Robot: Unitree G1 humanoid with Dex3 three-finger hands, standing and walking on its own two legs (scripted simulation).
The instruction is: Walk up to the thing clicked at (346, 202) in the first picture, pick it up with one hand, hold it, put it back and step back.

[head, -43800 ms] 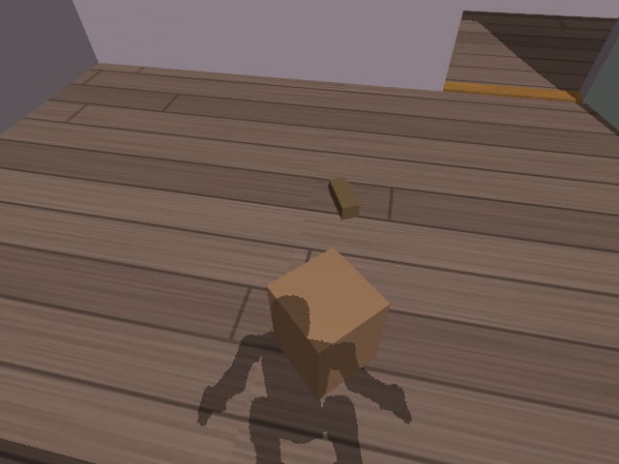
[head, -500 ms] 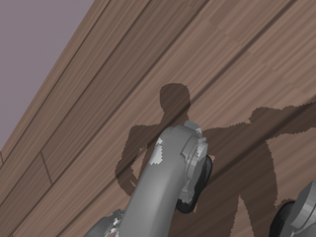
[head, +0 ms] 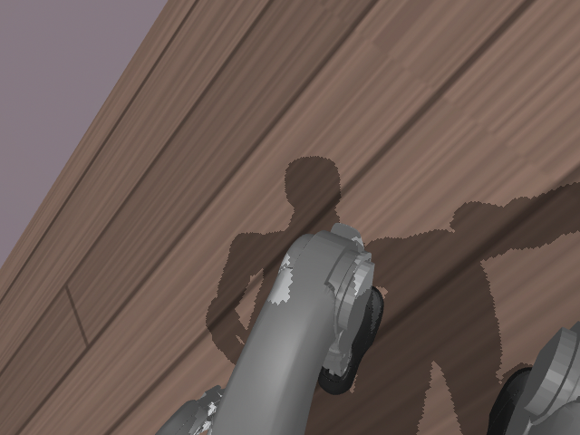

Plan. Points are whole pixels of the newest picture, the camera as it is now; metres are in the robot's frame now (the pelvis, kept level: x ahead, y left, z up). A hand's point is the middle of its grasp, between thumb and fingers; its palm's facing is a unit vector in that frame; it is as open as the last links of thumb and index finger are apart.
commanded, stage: settle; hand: right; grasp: from above
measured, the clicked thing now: out of the picture +0.48 -0.38 -0.27
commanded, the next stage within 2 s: lift in 0.68 s
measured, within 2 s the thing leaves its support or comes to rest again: leaves its support in 0.06 s
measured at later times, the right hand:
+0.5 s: hand out of the picture +0.48 -0.34 -0.15, palm faces -0.43 +0.09 -0.90, open 10.7 cm
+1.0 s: hand out of the picture +0.47 -0.34 -0.10, palm faces -0.45 +0.13 -0.88, open 10.7 cm
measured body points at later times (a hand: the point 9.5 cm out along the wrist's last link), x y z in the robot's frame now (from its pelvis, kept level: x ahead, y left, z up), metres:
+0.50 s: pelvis +0.00 +0.00 +0.02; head +0.25 -0.12 +0.38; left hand +0.10 +0.27 -0.05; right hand +0.50 -0.34 -0.09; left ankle +0.12 +0.13 -0.28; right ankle +0.06 -0.13 -0.28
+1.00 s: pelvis -0.01 +0.01 +0.04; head +0.23 -0.09 +0.41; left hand +0.05 +0.28 -0.04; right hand +0.49 -0.34 -0.05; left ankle +0.12 +0.13 -0.28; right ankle +0.06 -0.13 -0.28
